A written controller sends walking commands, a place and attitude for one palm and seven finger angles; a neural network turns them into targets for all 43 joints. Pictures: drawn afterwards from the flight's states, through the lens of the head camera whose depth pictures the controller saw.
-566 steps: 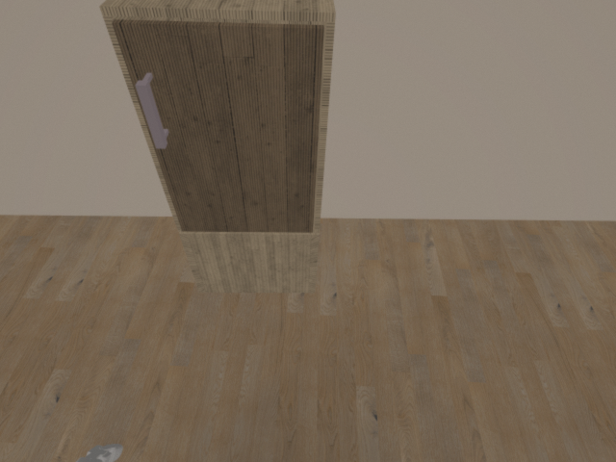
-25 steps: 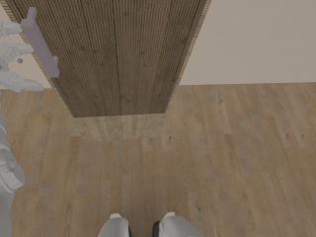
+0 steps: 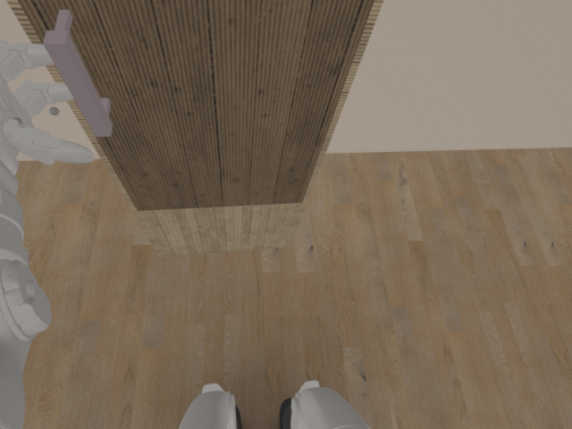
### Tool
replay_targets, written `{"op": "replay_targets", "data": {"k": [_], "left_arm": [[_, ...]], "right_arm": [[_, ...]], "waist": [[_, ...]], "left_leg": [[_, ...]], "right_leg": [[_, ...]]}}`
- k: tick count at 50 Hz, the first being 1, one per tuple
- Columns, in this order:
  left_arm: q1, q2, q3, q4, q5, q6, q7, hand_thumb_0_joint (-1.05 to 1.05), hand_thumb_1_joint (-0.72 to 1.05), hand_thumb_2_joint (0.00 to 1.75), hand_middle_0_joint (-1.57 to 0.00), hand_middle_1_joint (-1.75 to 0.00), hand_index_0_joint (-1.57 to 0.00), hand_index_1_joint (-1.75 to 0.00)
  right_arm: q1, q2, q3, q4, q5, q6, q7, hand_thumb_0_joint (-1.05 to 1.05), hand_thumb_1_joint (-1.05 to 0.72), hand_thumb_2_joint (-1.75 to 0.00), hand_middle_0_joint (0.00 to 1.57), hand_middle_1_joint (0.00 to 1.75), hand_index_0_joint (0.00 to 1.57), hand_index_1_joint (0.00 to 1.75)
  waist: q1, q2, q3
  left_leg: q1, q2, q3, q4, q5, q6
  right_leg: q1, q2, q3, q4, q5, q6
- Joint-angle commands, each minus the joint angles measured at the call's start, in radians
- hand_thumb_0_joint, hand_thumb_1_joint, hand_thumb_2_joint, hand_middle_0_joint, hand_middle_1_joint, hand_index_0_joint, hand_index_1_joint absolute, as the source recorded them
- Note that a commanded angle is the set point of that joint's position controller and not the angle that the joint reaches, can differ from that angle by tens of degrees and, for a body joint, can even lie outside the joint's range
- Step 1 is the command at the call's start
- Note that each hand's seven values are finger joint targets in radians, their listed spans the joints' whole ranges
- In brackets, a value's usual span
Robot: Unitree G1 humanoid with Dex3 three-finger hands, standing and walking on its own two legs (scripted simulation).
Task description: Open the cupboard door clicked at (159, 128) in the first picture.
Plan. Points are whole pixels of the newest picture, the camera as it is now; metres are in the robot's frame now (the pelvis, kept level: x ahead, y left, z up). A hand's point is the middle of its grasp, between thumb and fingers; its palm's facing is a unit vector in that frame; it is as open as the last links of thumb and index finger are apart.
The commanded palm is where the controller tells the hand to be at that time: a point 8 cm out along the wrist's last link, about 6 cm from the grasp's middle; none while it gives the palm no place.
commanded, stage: slide the fingers in behind the handle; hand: left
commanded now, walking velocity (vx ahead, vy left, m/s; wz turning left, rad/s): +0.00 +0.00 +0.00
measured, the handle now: (85, 79) +0.56 +0.22 +0.09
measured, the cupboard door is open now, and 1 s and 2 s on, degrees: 0 0 2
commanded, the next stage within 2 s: close the thumb around the handle in 1.62 s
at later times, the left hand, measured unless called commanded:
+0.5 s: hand (78, 111) +0.51 +0.22 +0.09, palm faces +0.03 -1.00 -0.03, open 14.0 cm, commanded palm +0.48 +0.26 +0.09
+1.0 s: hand (104, 113) +0.51 +0.20 +0.09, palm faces +0.03 -1.00 +0.00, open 14.0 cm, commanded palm +0.48 +0.24 +0.09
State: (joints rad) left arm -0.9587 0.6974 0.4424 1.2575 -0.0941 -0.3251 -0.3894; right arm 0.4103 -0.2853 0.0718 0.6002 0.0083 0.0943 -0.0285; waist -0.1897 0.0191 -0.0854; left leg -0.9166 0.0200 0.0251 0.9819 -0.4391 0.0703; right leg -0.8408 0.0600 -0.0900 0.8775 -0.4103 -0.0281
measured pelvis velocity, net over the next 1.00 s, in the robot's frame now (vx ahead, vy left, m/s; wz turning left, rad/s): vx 0.00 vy -0.01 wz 0.00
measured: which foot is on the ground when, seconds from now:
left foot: down 0.00-1.00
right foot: down 0.00-1.00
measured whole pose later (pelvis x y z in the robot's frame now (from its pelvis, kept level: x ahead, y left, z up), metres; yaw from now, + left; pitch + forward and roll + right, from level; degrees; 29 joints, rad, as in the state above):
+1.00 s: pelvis +0.00 -0.01 +0.00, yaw +0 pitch +20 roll -3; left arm -0.92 0.56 0.41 1.20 -0.09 -0.36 -0.27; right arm 0.41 -0.27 0.06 0.61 0.01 0.07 0.00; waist -0.18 0.02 -0.10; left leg -0.89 0.03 0.03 0.97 -0.44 0.06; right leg -0.83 0.07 -0.08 0.89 -0.42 -0.04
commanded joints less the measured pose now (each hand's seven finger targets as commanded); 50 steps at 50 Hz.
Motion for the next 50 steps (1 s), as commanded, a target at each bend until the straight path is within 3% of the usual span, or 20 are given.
{"op": "replay_targets", "data": {"k": [1, 4, 7, 10, 11, 13, 14, 19, 23, 24, 25, 28, 31, 32, 36, 39, 41, 44, 46, 50], "left_arm": [[-0.428, 0.297, 0.056, -0.262, -0.028, -0.086, 0.005, 0.0, -0.5, 0.3, -0.3, -1.2, -0.3, -1.2], [-0.445, 0.232, 0.02, -0.266, -0.042, -0.101, 0.007, 0.0, -0.5, 0.3, -0.3, -1.2, -0.3, -1.2], [-0.409, 0.256, 0.039, -0.261, -0.037, -0.094, 0.011, 0.0, -0.5, 0.3, -0.3, -1.2, -0.3, -1.2], [-0.391, 0.212, 0.009, -0.258, -0.032, -0.081, 0.017, 0.0, -0.5, 0.3, -0.3, -1.2, -0.3, -1.2], [-0.384, 0.198, 0.0, -0.245, -0.033, -0.073, 0.021, 0.0, -0.5, 0.3, -0.3, -1.2, -0.3, -1.2], [-0.372, 0.23, 0.031, -0.243, -0.036, -0.065, 0.033, 0.0, -0.5, 0.3, -0.3, -1.2, -0.3, -1.2], [-0.366, 0.247, 0.048, -0.263, -0.04, -0.07, 0.039, 0.0, -0.5, 0.3, -0.3, -1.2, -0.3, -1.2], [-0.358, 0.241, 0.051, -0.276, -0.029, -0.091, 0.062, 0.0, -0.5, 0.3, -0.3, -1.2, -0.3, -1.2], [-0.388, 0.171, -0.005, -0.304, -0.025, -0.105, 0.065, 0.0, -0.5, 0.3, -0.3, -1.2, -0.3, -1.2], [-0.398, 0.14, -0.024, -0.327, -0.029, -0.113, 0.064, 0.0, -0.5, 0.3, -0.3, -1.2, -0.3, -1.2], [-0.374, 0.148, -0.002, -0.321, -0.039, -0.112, 0.065, 0.0, -0.5, 0.3, -0.3, -1.2, -0.3, -1.2], [-0.351, 0.134, -0.007, -0.272, -0.05, -0.091, 0.062, 0.0, -0.5, 0.3, -0.3, -1.2, -0.3, -1.2], [-0.355, 0.126, -0.014, -0.259, -0.04, -0.082, 0.075, 0.0, -0.5, 0.3, -0.3, -1.2, -0.3, -1.2], [-0.391, 0.109, -0.034, -0.284, -0.035, -0.086, 0.082, 0.0, -0.5, 0.3, -0.3, -1.2, -0.3, -1.2], [-0.395, 0.109, -0.02, -0.289, -0.03, -0.108, 0.11, 0.0, -0.5, 0.3, -0.3, -1.2, -0.3, -1.2], [-0.393, 0.143, 0.007, -0.297, -0.031, -0.117, 0.117, 0.0, -0.5, 0.3, -0.3, -1.2, -0.3, -1.2], [-0.403, 0.109, -0.027, -0.286, -0.019, -0.113, 0.117, 0.0, -0.5, 0.3, -0.3, -1.2, -0.3, -1.2], [-0.364, 0.135, 0.0, -0.263, -0.02, -0.106, 0.12, 0.0, -0.5, 0.3, -0.3, -1.2, -0.3, -1.2], [-0.396, 0.104, -0.032, -0.248, -0.019, -0.095, 0.118, 0.0, -0.5, 0.3, -0.3, -1.2, -0.3, -1.2], [-0.416, 0.132, -0.003, -0.307, -0.026, -0.113, 0.121, 0.0, -0.5, 0.3, -0.3, -1.2, -0.3, -1.2]], "right_arm": [[0.195, -0.21, -0.083, -0.033, -0.015, -0.016, -0.013, 0.0, -0.9, -0.9, 0.2, 0.3, 0.2, 0.3], [0.196, -0.2, -0.081, -0.029, -0.013, -0.018, -0.008, 0.0, -0.9, -0.9, 0.2, 0.3, 0.2, 0.3], [0.195, -0.204, -0.086, -0.025, -0.011, -0.014, -0.007, 0.0, -0.9, -0.9, 0.2, 0.3, 0.2, 0.3], [0.194, -0.197, -0.085, -0.023, -0.011, -0.01, -0.003, 0.0, -0.9, -0.9, 0.2, 0.3, 0.2, 0.3], [0.195, -0.197, -0.085, -0.024, -0.01, -0.008, -0.002, 0.0, -0.9, -0.9, 0.2, 0.3, 0.2, 0.3], [0.196, -0.2, -0.087, -0.03, -0.01, -0.01, -0.002, 0.0, -0.9, -0.9, 0.2, 0.3, 0.2, 0.3], [0.196, -0.201, -0.085, -0.038, -0.01, -0.011, -0.003, 0.0, -0.9, -0.9, 0.2, 0.3, 0.2, 0.3], [0.187, -0.191, -0.085, -0.046, -0.01, -0.015, 0.002, 0.0, -0.9, -0.9, 0.2, 0.3, 0.2, 0.3], [0.178, -0.185, -0.088, -0.041, -0.008, -0.018, 0.006, 0.0, -0.9, -0.9, 0.2, 0.3, 0.2, 0.3], [0.177, -0.181, -0.09, -0.04, -0.009, -0.019, 0.008, 0.0, -0.9, -0.9, 0.2, 0.3, 0.2, 0.3], [0.182, -0.185, -0.095, -0.035, -0.011, -0.019, 0.01, 0.0, -0.9, -0.9, 0.2, 0.3, 0.2, 0.3], [0.176, -0.184, -0.091, -0.035, -0.005, -0.019, 0.008, 0.0, -0.9, -0.9, 0.2, 0.3, 0.2, 0.3], [0.169, -0.181, -0.089, -0.034, -0.004, -0.02, 0.008, 0.0, -0.9, -0.9, 0.2, 0.3, 0.2, 0.3], [0.167, -0.178, -0.089, -0.033, -0.006, -0.022, 0.009, 0.0, -0.9, -0.9, 0.2, 0.3, 0.2, 0.3], [0.167, -0.175, -0.092, -0.03, -0.008, -0.028, 0.01, 0.0, -0.9, -0.9, 0.2, 0.3, 0.2, 0.3], [0.167, -0.178, -0.09, -0.035, -0.009, -0.032, 0.01, 0.0, -0.9, -0.9, 0.2, 0.3, 0.2, 0.3], [0.16, -0.171, -0.088, -0.031, -0.007, -0.035, 0.012, 0.0, -0.9, -0.9, 0.2, 0.3, 0.2, 0.3], [0.166, -0.176, -0.088, -0.037, -0.008, -0.034, 0.012, 0.0, -0.9, -0.9, 0.2, 0.3, 0.2, 0.3], [0.162, -0.172, -0.085, -0.034, -0.005, -0.034, 0.01, 0.0, -0.9, -0.9, 0.2, 0.3, 0.2, 0.3], [0.169, -0.174, -0.091, -0.036, -0.01, -0.039, 0.012, 0.0, -0.9, -0.9, 0.2, 0.3, 0.2, 0.3]], "waist": [[0.011, 0.211, -0.519], [-0.007, 0.182, -0.489], [0.006, 0.196, -0.487], [0.013, 0.23, -0.473], [0.006, 0.207, -0.452], [0.009, 0.145, -0.444], [0.022, 0.15, -0.464], [0.019, 0.135, -0.456], [0.012, 0.18, -0.459], [0.012, 0.22, -0.476], [0.018, 0.201, -0.503], [0.011, 0.12, -0.459], [0.017, 0.141, -0.425], [0.006, 0.155, -0.428], [0.008, 0.125, -0.455], [0.017, 0.117, -0.479], [0.013, 0.153, -0.463], [0.019, 0.108, -0.457], [0.006, 0.122, -0.431], [0.021, 0.145, -0.508]], "left_leg": [[0.532, 0.032, -0.138, -0.092, 0.508, -0.062], [0.51, 0.029, -0.13, -0.089, 0.494, -0.052], [0.497, 0.028, -0.121, -0.094, 0.483, -0.05], [0.522, 0.029, -0.124, -0.097, 0.505, -0.057], [0.508, 0.029, -0.121, -0.099, 0.484, -0.052], [0.457, 0.024, -0.111, -0.105, 0.444, -0.039], [0.446, 0.019, -0.107, -0.104, 0.459, -0.037], [0.412, 0.015, -0.091, -0.099, 0.441, -0.03], [0.465, 0.02, -0.1, -0.103, 0.444, -0.04], [0.51, 0.021, -0.106, -0.098, 0.483, -0.045], [0.528, 0.024, -0.107, -0.094, 0.5, -0.047], [0.448, 0.017, -0.094, -0.101, 0.445, -0.035], [0.434, 0.013, -0.093, -0.104, 0.423, -0.034], [0.445, 0.014, -0.095, -0.105, 0.427, -0.035], [0.449, 0.014, -0.096, -0.094, 0.433, -0.035], [0.416, 0.007, -0.087, -0.091, 0.422, -0.031], [0.425, 0.008, -0.087, -0.093, 0.419, -0.035], [0.392, 0.006, -0.081, -0.093, 0.402, -0.028], [0.377, 0.005, -0.078, -0.095, 0.384, -0.029], [0.418, 0.005, -0.084, -0.089, 0.425, -0.032]], "right_leg": [[0.051, 0.016, 0.047, -0.07, 0.279, -0.001], [0.059, 0.02, 0.048, -0.073, 0.29, 0.001], [0.076, 0.018, 0.052, -0.077, 0.297, 0.001], [0.047, 0.017, 0.045, -0.08, 0.287, -0.001], [0.046, 0.018, 0.046, -0.084, 0.281, 0.0], [0.099, 0.018, 0.054, -0.091, 0.294, 0.004], [0.13, 0.017, 0.058, -0.084, 0.318, 0.001], [0.16, 0.016, 0.068, -0.079, 0.343, 0.003], [0.114, 0.015, 0.062, -0.08, 0.315, 0.003], [0.09, 0.017, 0.058, -0.075, 0.319, -0.002], [0.092, 0.018, 0.057, -0.077, 0.327, 0.001], [0.139, 0.016, 0.063, -0.084, 0.337, 0.006], [0.122, 0.012, 0.063, -0.084, 0.32, 0.004], [0.111, 0.011, 0.063, -0.083, 0.319, 0.005], [0.12, 0.012, 0.067, -0.078, 0.326, 0.006], [0.171, 0.01, 0.078, -0.071, 0.351, 0.005], [0.142, 0.007, 0.076, -0.072, 0.339, 0.005], [0.175, 0.009, 0.078, -0.075, 0.344, 0.005], [0.158, 0.006, 0.08, -0.078, 0.336, 0.007], [0.179, 0.008, 0.081, -0.069, 0.361, 0.005]]}}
